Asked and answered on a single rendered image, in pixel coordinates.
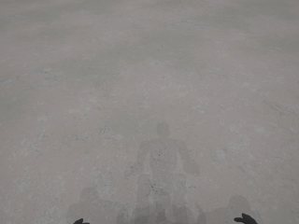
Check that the robot right hand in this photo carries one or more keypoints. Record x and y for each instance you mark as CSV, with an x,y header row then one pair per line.
x,y
246,219

